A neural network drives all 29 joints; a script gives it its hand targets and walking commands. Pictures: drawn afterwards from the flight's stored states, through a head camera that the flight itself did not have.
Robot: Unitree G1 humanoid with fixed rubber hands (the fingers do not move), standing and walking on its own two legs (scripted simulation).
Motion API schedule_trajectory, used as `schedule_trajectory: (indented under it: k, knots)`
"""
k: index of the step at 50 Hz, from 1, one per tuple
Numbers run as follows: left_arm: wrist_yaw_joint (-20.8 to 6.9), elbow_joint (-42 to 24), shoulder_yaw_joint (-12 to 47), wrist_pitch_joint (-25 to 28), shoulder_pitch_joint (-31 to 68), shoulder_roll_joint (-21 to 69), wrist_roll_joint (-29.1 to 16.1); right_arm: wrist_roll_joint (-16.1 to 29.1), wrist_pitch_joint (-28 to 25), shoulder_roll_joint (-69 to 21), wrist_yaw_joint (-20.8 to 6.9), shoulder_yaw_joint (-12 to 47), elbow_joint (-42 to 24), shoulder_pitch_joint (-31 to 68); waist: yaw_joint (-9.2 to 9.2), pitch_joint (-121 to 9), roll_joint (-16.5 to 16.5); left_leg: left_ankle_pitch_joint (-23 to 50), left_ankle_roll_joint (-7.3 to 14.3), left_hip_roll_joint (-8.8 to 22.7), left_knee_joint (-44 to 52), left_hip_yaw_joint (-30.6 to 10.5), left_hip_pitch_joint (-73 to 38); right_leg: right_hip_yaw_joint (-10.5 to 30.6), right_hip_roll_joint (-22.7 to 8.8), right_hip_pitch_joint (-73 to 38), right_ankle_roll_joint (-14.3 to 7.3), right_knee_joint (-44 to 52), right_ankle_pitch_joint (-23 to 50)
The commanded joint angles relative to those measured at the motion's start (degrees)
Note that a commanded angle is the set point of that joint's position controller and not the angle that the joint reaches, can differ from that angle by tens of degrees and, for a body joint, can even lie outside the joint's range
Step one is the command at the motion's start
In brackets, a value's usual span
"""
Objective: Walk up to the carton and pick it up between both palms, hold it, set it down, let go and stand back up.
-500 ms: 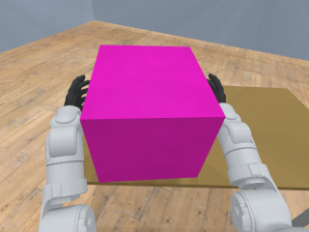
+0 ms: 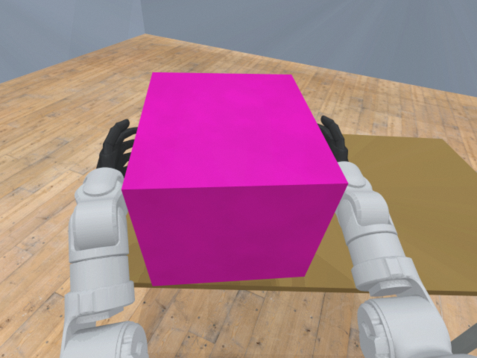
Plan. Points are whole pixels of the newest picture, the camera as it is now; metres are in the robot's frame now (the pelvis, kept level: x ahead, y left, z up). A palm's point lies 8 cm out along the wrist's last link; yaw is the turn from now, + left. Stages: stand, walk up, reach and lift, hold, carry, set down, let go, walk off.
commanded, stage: hold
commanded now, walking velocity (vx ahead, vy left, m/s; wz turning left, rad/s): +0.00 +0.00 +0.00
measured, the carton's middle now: (227, 172) +0.39 +0.00 +0.15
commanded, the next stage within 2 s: none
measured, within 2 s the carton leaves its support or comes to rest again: neither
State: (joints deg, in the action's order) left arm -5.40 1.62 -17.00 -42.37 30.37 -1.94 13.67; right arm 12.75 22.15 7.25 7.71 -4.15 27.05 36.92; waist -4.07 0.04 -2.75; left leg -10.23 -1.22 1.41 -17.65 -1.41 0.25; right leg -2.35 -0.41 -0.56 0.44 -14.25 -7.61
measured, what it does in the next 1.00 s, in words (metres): stands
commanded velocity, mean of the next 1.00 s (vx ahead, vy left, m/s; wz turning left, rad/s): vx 0.00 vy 0.00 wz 0.00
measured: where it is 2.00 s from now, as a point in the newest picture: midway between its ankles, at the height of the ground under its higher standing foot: outside the picture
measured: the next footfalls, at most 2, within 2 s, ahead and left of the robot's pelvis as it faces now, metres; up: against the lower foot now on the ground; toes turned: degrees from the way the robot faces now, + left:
none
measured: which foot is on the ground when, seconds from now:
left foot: down 0.00-1.00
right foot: down 0.00-1.00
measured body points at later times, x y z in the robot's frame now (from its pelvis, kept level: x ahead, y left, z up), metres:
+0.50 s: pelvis +0.00 +0.00 +0.00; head -0.05 +0.02 +0.45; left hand +0.36 +0.17 +0.20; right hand +0.37 -0.18 +0.20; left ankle +0.00 +0.13 -0.75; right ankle +0.01 -0.12 -0.75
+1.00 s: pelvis +0.00 +0.00 +0.00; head -0.05 +0.02 +0.45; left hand +0.37 +0.18 +0.19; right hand +0.38 -0.18 +0.19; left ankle +0.00 +0.13 -0.75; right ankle +0.01 -0.12 -0.75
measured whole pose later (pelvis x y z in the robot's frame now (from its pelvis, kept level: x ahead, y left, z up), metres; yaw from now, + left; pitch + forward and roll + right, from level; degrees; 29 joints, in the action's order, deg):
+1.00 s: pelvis +0.00 +0.00 +0.00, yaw +0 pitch -7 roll -1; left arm -5.3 5.0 -17.4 -41.3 32.4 -2.2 14.0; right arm 12.0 20.8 7.2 7.1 -4.9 30.6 38.6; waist -3.9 -0.3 -3.0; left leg -9.8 -1.2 1.4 -17.1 -1.3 0.6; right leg -2.2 -0.4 0.2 0.4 -14.4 -7.6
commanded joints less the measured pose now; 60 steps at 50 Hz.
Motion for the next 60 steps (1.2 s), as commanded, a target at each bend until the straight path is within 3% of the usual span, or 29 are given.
schedule_trajectory:
  k: [1,3,8,11,13,16,20,21,24,29,32,35,39,40,45,47,48,53,56,58,60]
  knots:
    - [-6.4,-5.8,26.6,3.3,34.1,26.6,-8.0,4.6,-2.6,-27.8,-7.5,20.4,-15.8,39.2,-0.45,-17.7,5.1,16.7,-1.8,-3.7,1.1,2.9,-2.4,-1.7,4.1,-3.3,0.4,0.4,8.1]
    - [-5.9,-6.1,27.1,3.6,33.9,26.4,-8.6,5.1,-2.7,-27.4,-7.7,20.7,-16.0,38.6,-0.66,-19.3,5.3,18.0,-2.1,-3.7,0.5,2.7,-3.8,-1.7,4.1,-3.3,0.5,0.3,9.0]
    - [-6.4,-2.5,24.7,2.7,33.8,26.0,-7.1,3.5,-2.8,-27.1,-8.5,19.0,-11.8,39.1,-0.11,-15.7,3.7,10.5,-0.8,-3.4,3.1,3.0,-0.7,-1.7,3.7,-2.4,0.4,1.5,2.6]
    - [-6.1,-4.5,25.3,3.4,34.3,26.3,-7.6,4.2,-3.4,-28.1,-8.5,20.4,-13.2,40.3,0.66,-18.0,3.8,15.4,-0.9,-3.6,1.7,3.1,-1.8,-1.4,3.8,-3.6,0.5,0.6,6.9]
    - [-6.1,-4.8,25.3,3.5,34.0,25.9,-7.7,4.8,-3.2,-28.1,-8.0,20.6,-13.0,39.4,0.06,-19.3,3.6,17.5,-1.1,-3.9,1.0,3.1,-3.2,-1.5,4.0,-4.1,0.8,0.3,9.5]
    - [-6.7,-1.8,23.8,3.2,32.8,25.4,-7.0,3.9,-3.1,-28.5,-7.4,20.3,-13.3,39.2,0.17,-17.3,2.4,14.8,-0.5,-4.4,1.5,3.5,-1.8,-1.3,3.3,-4.5,1.3,0.9,9.4]
    - [-7.1,-4.1,24.6,4.2,33.8,25.5,-7.9,4.9,-3.6,-29.7,-6.4,21.9,-17.2,40.6,0.03,-21.0,1.9,17.0,-0.6,-4.8,0.5,3.4,-2.2,-1.3,3.4,-6.8,2.1,-0.2,14.5]
    - [-6.9,-3.8,24.5,4.3,33.9,25.3,-7.7,4.9,-3.3,-29.3,-6.3,21.6,-15.7,39.7,-0.11,-19.0,3.1,16.8,-0.9,-4.7,0.7,3.3,-2.0,-1.4,3.4,-5.8,1.9,-0.1,13.4]
    - [-7.3,-2.8,23.9,4.0,33.7,24.8,-7.1,3.8,-2.5,-28.8,-6.3,20.6,-12.8,37.6,-0.83,-15.9,2.3,13.8,-0.7,-4.5,1.7,3.4,-1.4,-1.4,3.4,-4.3,1.6,0.8,9.4]
    - [-7.2,-3.4,24.4,3.8,35.9,25.8,-7.2,4.3,-2.7,-29.0,-7.1,20.4,-13.2,39.7,-0.11,-16.9,4.3,13.8,-1.1,-4.2,1.7,3.4,-1.2,-1.5,3.5,-3.7,1.0,0.7,7.2]
    - [-6.7,-1.5,24.2,3.9,35.3,25.9,-7.5,4.1,-3.2,-29.1,-7.2,20.6,-14.0,41.9,0.72,-17.5,2.6,12.3,-0.2,-4.1,2.1,3.5,-1.0,-1.5,3.6,-3.2,1.2,0.9,5.7]
    - [-6.4,-3.3,25.6,4.0,36.2,26.6,-8.2,3.8,-3.4,-28.7,-7.7,19.6,-12.1,40.2,-0.27,-18.5,3.8,12.0,-0.8,-3.8,2.3,3.1,-1.8,-1.7,3.6,-3.0,1.0,0.7,4.7]
    - [-6.3,-1.9,25.3,4.0,34.2,26.7,-7.8,3.8,-4.0,-28.4,-7.5,20.1,-13.9,41.4,0.22,-19.2,3.7,13.1,-0.6,-4.2,1.6,3.3,-1.9,-1.6,3.6,-3.4,1.0,0.7,6.4]
    - [-6.4,-1.5,24.6,3.9,33.7,26.2,-7.5,3.6,-3.6,-28.7,-7.4,20.2,-12.9,40.0,-0.08,-18.7,2.8,13.9,-0.5,-4.0,1.6,3.2,-2.1,-1.5,3.7,-4.1,1.1,0.7,7.4]
    - [-6.7,-2.4,25.1,3.9,35.7,26.4,-7.6,3.5,-3.6,-28.1,-7.8,18.8,-11.5,39.9,-0.89,-16.7,4.2,12.9,-1.1,-3.9,2.0,3.2,-1.4,-1.8,3.6,-2.9,0.8,1.0,5.2]
    - [-6.7,-0.8,23.6,3.5,33.1,26.2,-6.6,3.5,-3.5,-27.7,-8.0,19.2,-11.1,40.0,0.22,-15.7,3.7,13.5,-0.7,-3.8,2.1,3.2,-1.4,-1.7,3.7,-3.0,0.7,1.2,5.7]
    - [-6.7,-1.1,23.7,3.5,33.8,25.9,-6.5,3.5,-3.4,-27.7,-7.9,18.9,-10.4,39.1,-0.14,-15.0,4.0,13.0,-1.0,-3.7,2.3,3.2,-1.1,-1.7,3.6,-3.0,0.7,1.2,5.0]
    - [-5.9,-8.3,27.3,4.2,33.2,26.6,-8.9,6.4,-3.8,-28.4,-7.1,22.4,-17.8,38.9,-0.49,-22.4,5.0,24.7,-2.6,-4.2,-1.4,2.7,-5.4,-1.7,4.3,-6.4,1.2,-0.7,15.9]
    - [-6.0,-6.7,26.4,3.5,31.2,25.5,-8.4,5.5,-2.9,-27.3,-7.2,21.5,-16.1,36.6,-0.69,-19.4,4.4,20.3,-2.2,-4.2,-0.1,2.8,-3.8,-1.7,4.0,-4.9,1.1,0.1,11.8]
    - [-6.2,-5.5,24.7,3.2,31.5,24.9,-7.3,4.5,-2.6,-27.2,-7.3,21.0,-14.8,36.6,0.23,-16.8,3.7,16.5,-1.5,-4.1,1.3,3.1,-2.0,-1.8,3.9,-4.8,1.0,0.5,8.9]
    - [-6.3,-5.1,25.0,2.9,31.1,25.4,-7.2,4.5,-2.7,-27.7,-7.4,21.1,-15.5,37.7,0.38,-16.1,3.6,16.9,-1.4,-4.1,1.2,3.3,-1.5,-1.7,3.8,-4.4,0.9,0.4,9.9]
